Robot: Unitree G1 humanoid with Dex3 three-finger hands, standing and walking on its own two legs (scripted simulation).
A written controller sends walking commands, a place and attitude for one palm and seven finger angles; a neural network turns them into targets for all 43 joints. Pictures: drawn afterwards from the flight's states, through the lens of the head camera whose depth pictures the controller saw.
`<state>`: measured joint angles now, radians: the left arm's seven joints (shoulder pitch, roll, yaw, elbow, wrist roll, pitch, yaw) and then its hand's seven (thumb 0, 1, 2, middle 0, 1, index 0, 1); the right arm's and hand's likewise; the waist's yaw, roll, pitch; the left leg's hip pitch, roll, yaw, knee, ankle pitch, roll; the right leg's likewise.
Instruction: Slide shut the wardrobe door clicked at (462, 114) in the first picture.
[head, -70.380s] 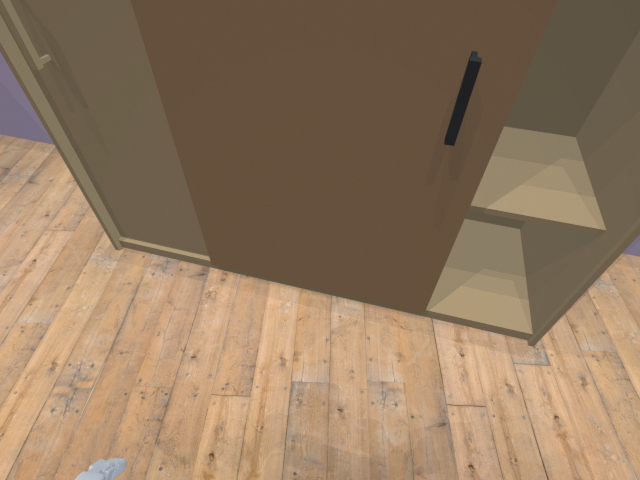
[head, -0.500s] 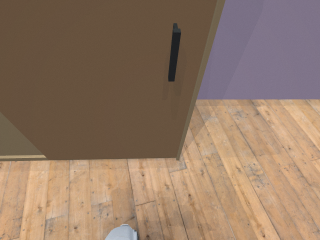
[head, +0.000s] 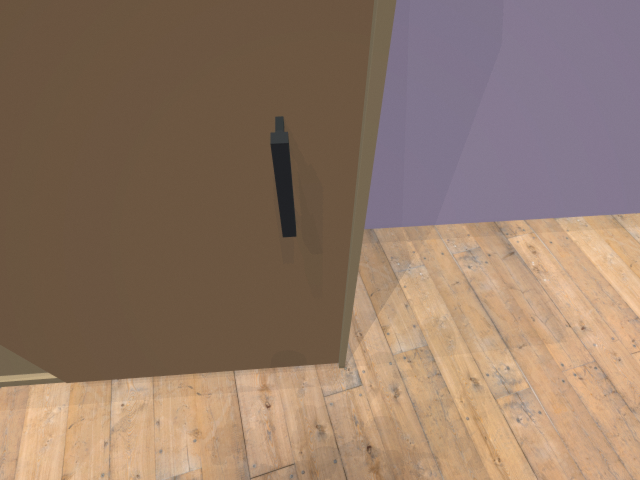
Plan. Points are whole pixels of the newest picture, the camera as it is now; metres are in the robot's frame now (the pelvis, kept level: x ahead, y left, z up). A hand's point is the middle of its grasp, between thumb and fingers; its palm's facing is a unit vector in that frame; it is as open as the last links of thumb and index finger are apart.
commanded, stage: come to a stop and stand still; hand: left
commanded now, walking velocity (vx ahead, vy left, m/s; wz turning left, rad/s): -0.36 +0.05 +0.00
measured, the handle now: (284, 181) +0.47 +0.07 +0.10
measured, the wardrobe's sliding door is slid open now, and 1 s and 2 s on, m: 0.00 0.00 0.00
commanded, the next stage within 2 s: look again from close up in 1.38 s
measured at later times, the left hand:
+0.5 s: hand out of the picture +0.03 +0.15 -0.14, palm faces +0.10 -0.95 -0.30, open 7.3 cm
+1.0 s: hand out of the picture -0.03 +0.20 -0.17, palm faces +0.08 -0.98 -0.18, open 7.3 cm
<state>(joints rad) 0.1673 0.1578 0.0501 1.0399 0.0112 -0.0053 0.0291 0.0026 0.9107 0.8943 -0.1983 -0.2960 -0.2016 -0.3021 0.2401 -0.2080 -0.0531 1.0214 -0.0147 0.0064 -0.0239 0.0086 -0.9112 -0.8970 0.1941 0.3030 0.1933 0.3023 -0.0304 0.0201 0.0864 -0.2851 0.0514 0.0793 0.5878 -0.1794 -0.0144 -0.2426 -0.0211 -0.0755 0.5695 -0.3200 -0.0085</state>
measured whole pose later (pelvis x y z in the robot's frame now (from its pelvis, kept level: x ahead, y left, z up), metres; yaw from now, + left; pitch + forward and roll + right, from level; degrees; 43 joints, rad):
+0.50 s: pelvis -0.01 -0.04 +0.02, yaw +3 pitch +0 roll +4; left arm 0.20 0.15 0.05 0.99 0.03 0.00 0.04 0.00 0.91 0.89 -0.20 -0.30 -0.21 -0.30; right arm 0.09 -0.24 -0.08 0.97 -0.02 0.08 -0.01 0.01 -0.91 -0.90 0.19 0.30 0.19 0.30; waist 0.02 0.01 0.13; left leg -0.41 -0.01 -0.02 1.02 -0.43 -0.07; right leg -0.23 -0.05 -0.05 0.45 -0.22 -0.05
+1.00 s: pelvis -0.03 +0.02 +0.01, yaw +2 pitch -1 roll +0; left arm 0.22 0.18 0.03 1.15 0.01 0.01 0.02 0.00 0.91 0.89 -0.20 -0.30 -0.20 -0.30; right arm 0.27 -0.15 -0.01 1.10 -0.02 0.01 -0.02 0.01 -0.92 -0.90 0.20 0.30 0.20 0.30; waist 0.00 -0.02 0.05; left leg -0.15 0.01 0.04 0.42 -0.26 0.01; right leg -0.22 -0.05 -0.04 0.39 -0.16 0.03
